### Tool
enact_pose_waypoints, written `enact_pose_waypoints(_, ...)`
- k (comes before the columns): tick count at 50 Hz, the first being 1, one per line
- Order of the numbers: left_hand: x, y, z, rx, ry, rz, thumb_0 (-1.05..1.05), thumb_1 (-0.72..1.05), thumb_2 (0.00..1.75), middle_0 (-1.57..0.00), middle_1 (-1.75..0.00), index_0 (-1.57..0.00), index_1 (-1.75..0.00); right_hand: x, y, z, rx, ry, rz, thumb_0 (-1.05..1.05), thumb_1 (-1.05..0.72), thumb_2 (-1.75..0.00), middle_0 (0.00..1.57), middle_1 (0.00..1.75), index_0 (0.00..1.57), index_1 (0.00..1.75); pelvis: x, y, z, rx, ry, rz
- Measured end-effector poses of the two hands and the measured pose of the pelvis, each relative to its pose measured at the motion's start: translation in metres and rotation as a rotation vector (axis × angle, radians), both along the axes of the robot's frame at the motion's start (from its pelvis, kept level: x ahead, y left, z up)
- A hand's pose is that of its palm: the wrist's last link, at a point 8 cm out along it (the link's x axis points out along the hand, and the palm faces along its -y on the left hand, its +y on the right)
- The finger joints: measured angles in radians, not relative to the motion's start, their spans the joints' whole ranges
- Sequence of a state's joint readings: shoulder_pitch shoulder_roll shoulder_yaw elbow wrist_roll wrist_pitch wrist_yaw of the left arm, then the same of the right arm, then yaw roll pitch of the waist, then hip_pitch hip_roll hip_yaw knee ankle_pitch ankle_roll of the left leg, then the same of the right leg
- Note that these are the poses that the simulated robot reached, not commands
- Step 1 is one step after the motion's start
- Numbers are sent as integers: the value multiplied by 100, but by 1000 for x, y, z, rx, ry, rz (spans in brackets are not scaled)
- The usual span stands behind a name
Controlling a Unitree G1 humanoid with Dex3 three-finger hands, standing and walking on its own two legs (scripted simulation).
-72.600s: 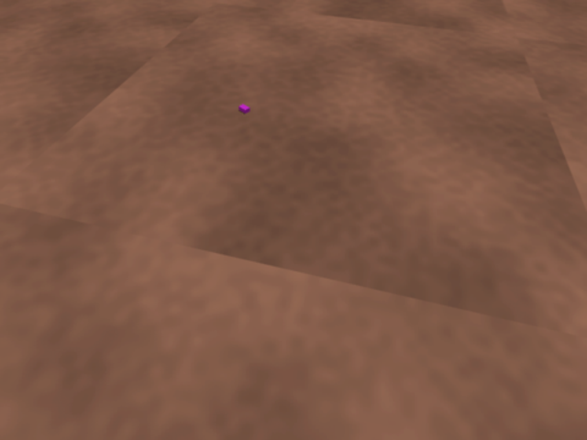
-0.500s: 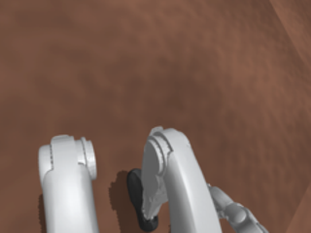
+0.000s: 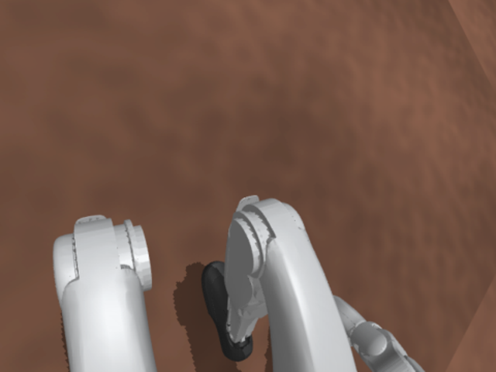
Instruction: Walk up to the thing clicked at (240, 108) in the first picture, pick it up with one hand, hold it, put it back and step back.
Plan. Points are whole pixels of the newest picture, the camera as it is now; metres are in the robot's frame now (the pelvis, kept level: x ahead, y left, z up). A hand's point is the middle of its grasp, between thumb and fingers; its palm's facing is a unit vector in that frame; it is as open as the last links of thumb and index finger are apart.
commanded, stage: rest palm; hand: left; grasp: from above
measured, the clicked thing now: out of the picture +0.51 +0.42 -0.27
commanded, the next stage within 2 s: close in 0.44 s
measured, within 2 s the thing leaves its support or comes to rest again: neither
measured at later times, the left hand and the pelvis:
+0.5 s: hand out of the picture +0.33 +0.40 -0.23, palm faces -0.45 -0.19 -0.87, open 7.8 cm; pelvis +0.00 +0.00 +0.00, yaw +0 degrees
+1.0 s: hand out of the picture +0.32 +0.40 -0.23, palm faces -0.43 -0.19 -0.88, open 7.0 cm; pelvis +0.00 +0.00 +0.00, yaw -1 degrees
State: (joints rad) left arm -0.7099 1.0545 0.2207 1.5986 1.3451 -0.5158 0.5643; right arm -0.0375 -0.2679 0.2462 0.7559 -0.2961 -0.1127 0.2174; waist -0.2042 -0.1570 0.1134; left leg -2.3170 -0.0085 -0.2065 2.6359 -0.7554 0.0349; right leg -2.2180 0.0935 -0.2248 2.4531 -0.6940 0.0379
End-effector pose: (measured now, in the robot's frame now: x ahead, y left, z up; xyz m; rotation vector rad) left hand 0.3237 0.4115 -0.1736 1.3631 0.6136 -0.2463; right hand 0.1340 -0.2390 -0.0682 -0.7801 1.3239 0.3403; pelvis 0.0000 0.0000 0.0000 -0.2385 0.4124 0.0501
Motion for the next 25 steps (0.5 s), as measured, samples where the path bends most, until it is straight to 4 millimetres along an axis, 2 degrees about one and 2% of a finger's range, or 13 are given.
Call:
enact_pose_waypoints(6,-2,-14,0,-20,-62,-53,0,30,37,-67,-56,-74,-49,-6,-1,3,-18,19,14,0,-90,-90,20,30,21,30,-1,1,1,-1,-6,-7)
enact_pose_waypoints(12,-1,-20,-2,20,-119,-43,0,35,38,-71,-56,-77,-50,-1,-9,13,-48,-10,29,0,-90,-90,20,30,21,30,-1,1,-1,0,-2,-13)
enact_pose_waypoints(18,5,-15,-3,77,-106,6,0,39,34,-73,-54,-80,-47,9,-16,18,-53,-53,44,0,-90,-90,20,30,21,30,-1,1,-4,1,4,-9)
enact_pose_waypoints(25,9,-2,-4,66,-45,72,0,38,29,-74,-50,-80,-43,12,-16,17,-34,-74,40,0,-90,-90,20,30,20,30,0,0,-4,1,6,-1)
